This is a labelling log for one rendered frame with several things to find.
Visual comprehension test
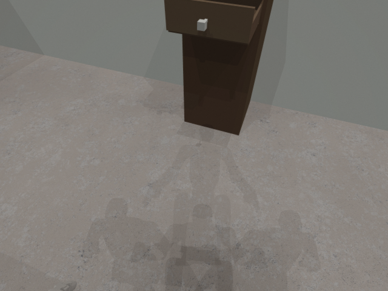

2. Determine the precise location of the handle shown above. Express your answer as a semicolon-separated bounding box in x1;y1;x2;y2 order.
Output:
197;19;208;31

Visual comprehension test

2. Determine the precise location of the cabinet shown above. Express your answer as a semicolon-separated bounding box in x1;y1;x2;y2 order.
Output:
182;0;273;135

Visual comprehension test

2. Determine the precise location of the drawer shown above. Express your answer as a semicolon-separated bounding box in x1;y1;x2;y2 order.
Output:
164;0;264;45

